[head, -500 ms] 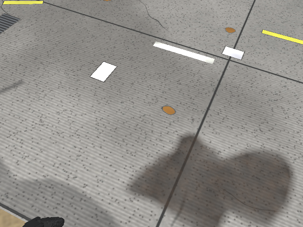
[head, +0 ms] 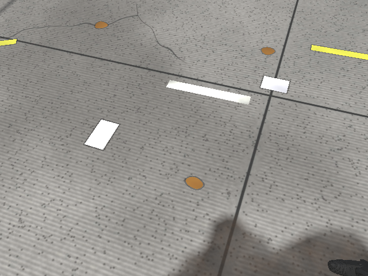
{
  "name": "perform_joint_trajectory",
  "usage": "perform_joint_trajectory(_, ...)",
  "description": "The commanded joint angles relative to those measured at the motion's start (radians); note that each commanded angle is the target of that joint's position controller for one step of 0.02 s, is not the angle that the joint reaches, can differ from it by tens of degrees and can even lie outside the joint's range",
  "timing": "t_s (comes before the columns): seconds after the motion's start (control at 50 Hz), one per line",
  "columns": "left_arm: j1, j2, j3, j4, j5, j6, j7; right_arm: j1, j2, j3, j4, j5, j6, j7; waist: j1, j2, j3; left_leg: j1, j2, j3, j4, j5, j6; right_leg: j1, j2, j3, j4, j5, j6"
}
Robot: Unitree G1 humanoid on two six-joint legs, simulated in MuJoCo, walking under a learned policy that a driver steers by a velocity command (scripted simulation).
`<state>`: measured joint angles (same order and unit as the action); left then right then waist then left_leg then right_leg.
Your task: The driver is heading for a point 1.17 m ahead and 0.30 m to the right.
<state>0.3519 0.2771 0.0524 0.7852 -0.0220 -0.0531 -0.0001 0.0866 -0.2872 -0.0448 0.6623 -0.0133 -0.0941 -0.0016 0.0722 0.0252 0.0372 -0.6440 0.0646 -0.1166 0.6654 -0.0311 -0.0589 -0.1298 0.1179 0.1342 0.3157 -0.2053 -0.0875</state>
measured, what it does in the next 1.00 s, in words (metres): walks ahead, turning right: left foot, then right foot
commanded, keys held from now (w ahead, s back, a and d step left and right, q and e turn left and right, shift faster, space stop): w+e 0.66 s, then w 0.34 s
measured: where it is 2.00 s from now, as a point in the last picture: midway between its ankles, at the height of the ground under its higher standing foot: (300, 144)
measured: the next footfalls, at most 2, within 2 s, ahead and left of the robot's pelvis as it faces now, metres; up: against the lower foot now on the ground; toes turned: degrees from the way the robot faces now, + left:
left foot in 0.16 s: +0.28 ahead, +0.14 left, +0.00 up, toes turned -11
right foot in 0.68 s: +0.47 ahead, -0.20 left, +0.00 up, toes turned -27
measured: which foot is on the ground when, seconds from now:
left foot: up 0.00-0.14, down 0.16-0.68, up 0.70-1.00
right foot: down 0.00-0.16, up 0.18-0.66, down 0.68-1.00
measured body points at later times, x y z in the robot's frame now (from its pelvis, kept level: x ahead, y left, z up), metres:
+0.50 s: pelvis +0.27 +0.03 +0.00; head +0.30 +0.02 +0.44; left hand +0.53 +0.22 -0.09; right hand +0.22 -0.26 -0.12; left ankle +0.24 +0.15 -0.75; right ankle +0.37 -0.17 -0.69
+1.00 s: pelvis +0.51 -0.13 +0.00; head +0.53 -0.15 +0.45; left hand +0.71 +0.08 -0.11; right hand +0.54 -0.44 -0.10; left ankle +0.75 -0.05 -0.68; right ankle +0.44 -0.18 -0.75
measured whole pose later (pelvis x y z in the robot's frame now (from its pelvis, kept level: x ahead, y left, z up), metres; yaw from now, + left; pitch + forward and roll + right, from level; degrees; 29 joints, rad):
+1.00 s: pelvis +0.51 -0.13 +0.00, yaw -30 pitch +1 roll -1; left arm 0.33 0.27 0.05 0.73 0.00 -0.06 -0.01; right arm 0.12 -0.30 -0.04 0.75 0.00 -0.08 0.01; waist 0.05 0.04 0.03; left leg -0.68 0.13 -0.05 0.76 0.00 -0.05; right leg -0.09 0.09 0.02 0.27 -0.20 -0.08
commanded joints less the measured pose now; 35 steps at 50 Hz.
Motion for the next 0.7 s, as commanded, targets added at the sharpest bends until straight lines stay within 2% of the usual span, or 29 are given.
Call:
perform_joint_trajectory(0.02, 0.028, 0.178, 0.049, -0.05, -0.008, 0.0, 0.016, -0.114, -0.059, -0.013, -0.086, 0.013, -0.023, 0.01, 0.009, -0.104, -0.031, 0.157, -0.076, 0.055, -0.118, 0.126, -0.007, -0.096, -0.206, 0.174, -0.064, 0.204, -0.116)
perform_joint_trajectory(0.06, 0.047, 0.171, 0.049, -0.046, -0.01, 0.01, 0.02, -0.136, -0.078, -0.02, -0.094, 0.019, -0.03, 0.017, 0.007, -0.111, -0.031, 0.166, -0.083, 0.031, -0.176, 0.088, 0.005, -0.03, -0.227, 0.234, -0.016, 0.168, -0.106)
perform_joint_trajectory(0.1, 0.035, 0.175, 0.054, -0.05, -0.007, 0.016, 0.024, -0.115, -0.104, -0.031, -0.09, 0.023, -0.039, 0.02, -0.017, -0.135, -0.032, 0.201, -0.08, 0.018, -0.207, 0.012, 0.03, 0.021, -0.25, 0.29, 0.039, 0.181, -0.091)
perform_joint_trajectory(0.12, 0.02, 0.173, 0.055, -0.056, -0.006, 0.019, 0.024, -0.067, -0.118, -0.039, -0.078, 0.023, -0.043, 0.018, -0.046, -0.149, -0.044, 0.266, -0.079, 0.028, -0.229, -0.013, 0.051, 0.022, -0.249, 0.3, 0.078, 0.218, -0.08)
perform_joint_trajectory(0.14, 0.003, 0.152, 0.048, -0.066, -0.003, 0.019, 0.021, 0.024, -0.142, -0.053, -0.057, 0.018, -0.047, 0.011, -0.097, -0.143, -0.096, 0.411, -0.065, 0.037, -0.267, -0.002, 0.083, -0.001, -0.209, 0.277, 0.168, 0.276, -0.054)
perform_joint_trajectory(0.16, -0.012, 0.103, 0.03, -0.087, 0.01, 0.015, 0.015, 0.165, -0.186, -0.068, -0.043, 0.0, -0.049, 0.002, -0.165, -0.088, -0.229, 0.661, 0.064, -0.066, -0.224, -0.03, 0.147, -0.1, -0.159, 0.216, 0.395, 0.213, -0.023)
perform_joint_trajectory(0.18, 0.116, 0.031, 0.007, -0.108, -0.006, 0.005, 0.015, 0.283, -0.268, -0.09, -0.016, -0.013, -0.035, -0.002, -0.143, 0.171, -0.387, 1.032, 0.295, -0.449, -0.246, -0.181, 0.303, -0.434, -0.012, 0.068, 0.726, -0.16, 0.049)
perform_joint_trajectory(0.2, 0.135, 0.091, 0.009, -0.11, -0.015, 0.001, 0.015, 0.295, -0.207, -0.079, -0.003, 0.013, -0.026, 0.006, -0.138, 0.264, -0.377, 1.034, 0.37, -0.672, -0.324, -0.384, 0.334, -0.599, -0.064, 0.05, 0.896, -0.388, 0.063)
perform_joint_trajectory(0.22, 0.055, 0.167, 0.03, -0.106, -0.017, 0.005, 0.015, 0.243, -0.136, -0.06, -0.014, 0.016, -0.02, 0.004, -0.156, 0.14, -0.226, 0.904, 0.324, -0.547, -0.352, -0.44, 0.29, -0.649, -0.114, 0.055, 0.958, -0.308, 0.071)
perform_joint_trajectory(0.24, -0.014, 0.173, 0.035, -0.119, -0.008, 0.011, 0.015, 0.196, -0.111, -0.05, -0.019, 0.01, -0.013, 0.002, -0.149, 0.064, -0.133, 0.779, 0.278, -0.405, -0.367, -0.351, 0.255, -0.635, -0.147, 0.015, 0.956, -0.231, 0.079)
perform_joint_trajectory(0.26, -0.055, 0.161, 0.037, -0.134, 0.002, 0.012, 0.012, 0.16, -0.092, -0.043, -0.008, 0.007, -0.009, 0.004, -0.131, 0.044, -0.06, 0.671, 0.237, -0.306, -0.398, -0.246, 0.246, -0.622, -0.173, 0.003, 0.913, -0.18, 0.085)
perform_joint_trajectory(0.28, -0.062, 0.147, 0.04, -0.14, 0.002, 0.017, 0.008, 0.14, -0.076, -0.036, -0.001, 0.001, -0.011, 0.003, -0.108, 0.067, -0.034, 0.602, 0.206, -0.229, -0.425, -0.179, 0.233, -0.587, -0.2, -0.001, 0.881, -0.146, 0.086)
perform_joint_trajectory(0.3, -0.052, 0.126, 0.038, -0.143, -0.005, 0.023, 0.002, 0.129, -0.075, -0.036, 0.006, 0.0, -0.013, 0.004, -0.093, 0.09, -0.022, 0.553, 0.187, -0.173, -0.453, -0.147, 0.231, -0.554, -0.214, -0.015, 0.861, -0.128, 0.088)
perform_joint_trajectory(0.34, -0.064, 0.09, 0.03, -0.157, -0.006, 0.033, -0.003, 0.126, -0.087, -0.043, 0.022, 0.008, -0.022, 0.006, -0.085, 0.087, -0.013, 0.516, 0.185, -0.092, -0.495, -0.085, 0.249, -0.554, -0.23, -0.033, 0.82, -0.097, 0.097)
perform_joint_trajectory(0.4, -0.119, 0.076, 0.024, -0.184, 0.002, 0.034, -0.008, 0.133, -0.126, -0.056, 0.049, 0.007, -0.025, 0.005, -0.088, 0.051, -0.007, 0.535, 0.198, 0.002, -0.522, 0.023, 0.267, -0.593, -0.244, -0.034, 0.708, 0.014, 0.111)
perform_joint_trajectory(0.44, -0.156, 0.071, 0.02, -0.19, 0.0, 0.027, -0.019, 0.129, -0.139, -0.058, 0.062, 0.008, -0.021, 0.003, -0.099, 0.038, -0.006, 0.551, 0.178, 0.086, -0.521, 0.081, 0.25, -0.576, -0.239, -0.053, 0.598, 0.127, 0.107)
perform_joint_trajectory(0.5, -0.26, 0.055, 0.011, -0.217, 0.0, 0.016, -0.037, 0.163, -0.163, -0.061, 0.087, 0.015, -0.01, -0.001, -0.139, 0.024, 0.016, 0.574, 0.168, 0.175, -0.515, 0.108, 0.223, -0.532, -0.219, -0.106, 0.44, 0.239, 0.09)
perform_joint_trajectory(0.54, -0.315, 0.054, 0.01, -0.242, -0.003, 0.016, -0.048, 0.195, -0.181, -0.066, 0.106, 0.024, 0.0, -0.001, -0.155, 0.024, 0.032, 0.624, 0.185, 0.202, -0.504, 0.119, 0.212, -0.529, -0.209, -0.13, 0.376, 0.229, 0.074)
perform_joint_trajectory(0.58, -0.346, 0.066, 0.014, -0.267, -0.003, 0.018, -0.058, 0.213, -0.199, -0.072, 0.12, 0.035, 0.012, -0.001, -0.152, 0.03, 0.042, 0.687, 0.208, 0.226, -0.467, 0.2, 0.196, -0.528, -0.194, -0.154, 0.333, 0.161, 0.047)
perform_joint_trajectory(0.62, -0.316, 0.096, 0.029, -0.276, 0.003, 0.023, -0.061, 0.209, -0.228, -0.081, 0.122, 0.043, 0.025, -0.007, -0.114, 0.06, 0.003, 0.729, 0.212, 0.265, -0.351, 0.505, 0.174, -0.435, -0.139, -0.207, 0.312, 0.053, 0.007)
perform_joint_trajectory(0.64, -0.244, 0.125, 0.046, -0.264, 0.006, 0.028, -0.059, 0.206, -0.242, -0.085, 0.121, 0.047, 0.033, -0.011, -0.066, 0.072, -0.048, 0.729, 0.205, 0.288, -0.229, 0.665, 0.162, -0.328, -0.098, -0.235, 0.303, 0.013, -0.018)
perform_joint_trajectory(0.66, -0.09, 0.169, 0.074, -0.225, 0.003, 0.032, -0.051, 0.195, -0.235, -0.08, 0.117, 0.05, 0.039, -0.016, 0.023, 0.054, -0.127, 0.66, 0.175, 0.321, -0.032, 0.702, 0.134, -0.11, -0.056, -0.245, 0.242, 0.068, -0.055)
perform_joint_trajectory(0.68, 0.084, 0.235, 0.104, -0.183, 0.0, 0.042, -0.031, 0.219, -0.19, -0.06, 0.107, 0.028, 0.034, -0.019, 0.095, -0.032, -0.224, 0.417, 0.141, 0.318, 0.255, 0.433, 0.096, 0.215, -0.137, -0.086, 0.227, 0.092, -0.108)
perform_joint_trajectory(0.7, 0.046, 0.346, 0.112, -0.192, -0.007, 0.033, -0.023, 0.321, -0.043, -0.009, 0.051, -0.012, 0.01, -0.002, -0.037, -0.306, -0.314, -0.029, -0.056, 0.25, 0.609, -0.52, 0.038, 0.525, -0.415, 0.491, 0.14, -0.06, -0.289)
